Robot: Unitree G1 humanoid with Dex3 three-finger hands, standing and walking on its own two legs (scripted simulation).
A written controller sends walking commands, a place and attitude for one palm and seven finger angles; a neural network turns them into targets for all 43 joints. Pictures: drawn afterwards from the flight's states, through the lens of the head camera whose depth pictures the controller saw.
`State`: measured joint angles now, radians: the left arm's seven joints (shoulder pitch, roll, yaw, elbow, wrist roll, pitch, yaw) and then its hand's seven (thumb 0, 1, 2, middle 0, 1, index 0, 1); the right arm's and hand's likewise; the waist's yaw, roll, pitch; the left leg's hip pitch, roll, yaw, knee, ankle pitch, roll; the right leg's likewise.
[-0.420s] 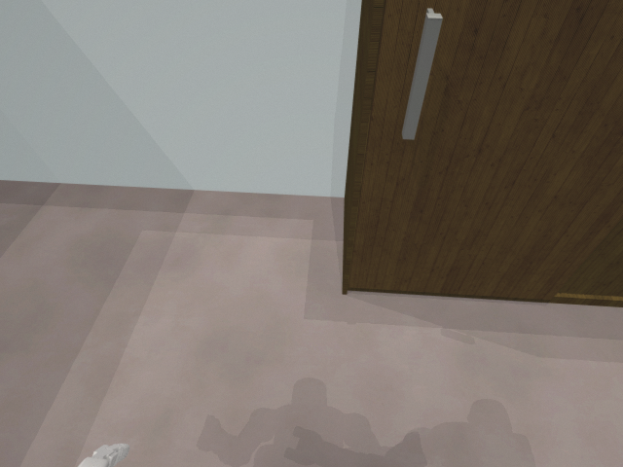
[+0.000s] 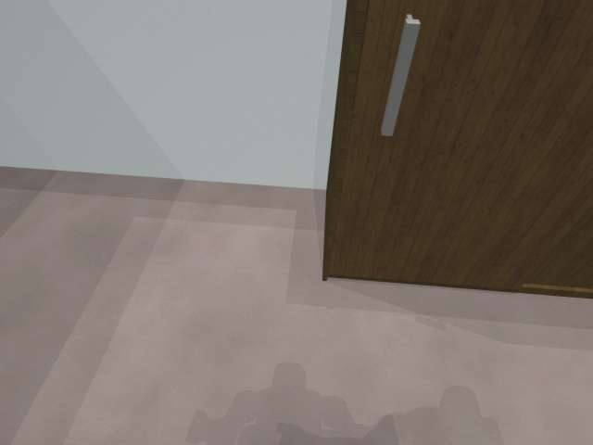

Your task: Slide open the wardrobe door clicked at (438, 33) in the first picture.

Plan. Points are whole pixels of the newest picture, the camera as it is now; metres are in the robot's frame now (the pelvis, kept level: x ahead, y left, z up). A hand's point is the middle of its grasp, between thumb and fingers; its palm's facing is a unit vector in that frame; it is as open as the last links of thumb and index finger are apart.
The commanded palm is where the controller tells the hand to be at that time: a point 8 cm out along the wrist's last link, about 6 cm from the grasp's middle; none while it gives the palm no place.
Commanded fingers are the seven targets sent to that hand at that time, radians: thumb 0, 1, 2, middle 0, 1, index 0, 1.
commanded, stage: stand and wait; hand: left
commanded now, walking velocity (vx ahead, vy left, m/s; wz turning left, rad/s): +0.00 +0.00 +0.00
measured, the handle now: (397, 79) +0.84 -0.17 +0.11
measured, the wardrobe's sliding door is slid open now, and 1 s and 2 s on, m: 0.00 0.00 0.00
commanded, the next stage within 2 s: look at it before walking up in 0.40 s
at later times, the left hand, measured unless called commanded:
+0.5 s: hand out of the picture +0.06 +0.25 -0.15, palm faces -0.02 -0.94 -0.34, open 7.4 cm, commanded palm none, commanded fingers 0.00 0.90 0.90 -0.20 -0.30 -0.20 -0.30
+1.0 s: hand out of the picture +0.06 +0.25 -0.15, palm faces -0.02 -0.94 -0.33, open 7.4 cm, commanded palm none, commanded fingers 0.00 0.90 0.90 -0.20 -0.30 -0.20 -0.30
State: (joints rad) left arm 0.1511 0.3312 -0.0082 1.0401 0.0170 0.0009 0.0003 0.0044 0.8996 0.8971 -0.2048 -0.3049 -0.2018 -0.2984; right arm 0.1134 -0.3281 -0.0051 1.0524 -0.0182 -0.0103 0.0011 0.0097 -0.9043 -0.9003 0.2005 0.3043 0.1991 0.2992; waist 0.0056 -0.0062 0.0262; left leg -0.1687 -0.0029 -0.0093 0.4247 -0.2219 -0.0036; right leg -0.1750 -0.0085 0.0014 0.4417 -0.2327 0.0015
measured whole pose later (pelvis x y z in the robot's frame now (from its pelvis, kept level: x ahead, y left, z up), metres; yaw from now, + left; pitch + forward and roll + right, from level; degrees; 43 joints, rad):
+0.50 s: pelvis -0.01 +0.00 +0.00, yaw +0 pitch -2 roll +0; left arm 0.14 0.34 0.00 1.08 0.02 0.00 0.00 0.00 0.90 0.90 -0.20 -0.30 -0.20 -0.30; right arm 0.14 -0.33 0.00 1.11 -0.01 -0.01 0.00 0.01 -0.90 -0.90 0.20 0.30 0.20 0.30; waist 0.00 0.00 0.03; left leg -0.16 0.00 -0.01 0.38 -0.18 0.00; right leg -0.17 -0.01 0.00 0.39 -0.19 0.00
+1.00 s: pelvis +0.00 +0.00 +0.00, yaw +0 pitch -2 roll +0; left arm 0.14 0.34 0.00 1.09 0.02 -0.01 0.00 0.00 0.90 0.90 -0.20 -0.30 -0.20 -0.30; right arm 0.12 -0.33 0.00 1.11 -0.01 -0.02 0.00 0.01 -0.91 -0.90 0.20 0.30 0.20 0.30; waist 0.00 -0.01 0.04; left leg -0.15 0.00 -0.02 0.37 -0.19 0.00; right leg -0.15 -0.01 -0.01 0.37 -0.19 0.00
